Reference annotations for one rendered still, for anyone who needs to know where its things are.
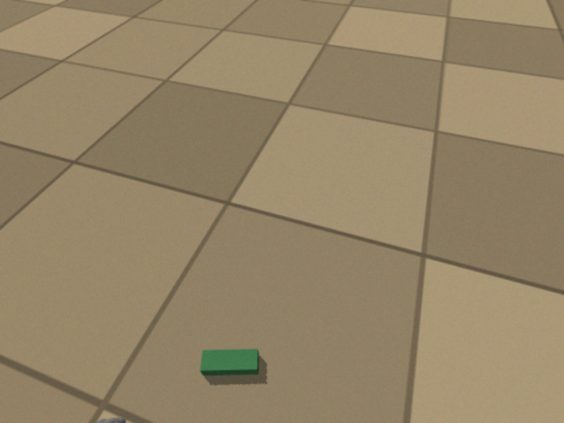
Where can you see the carton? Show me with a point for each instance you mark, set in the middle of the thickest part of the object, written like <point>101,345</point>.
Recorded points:
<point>230,362</point>

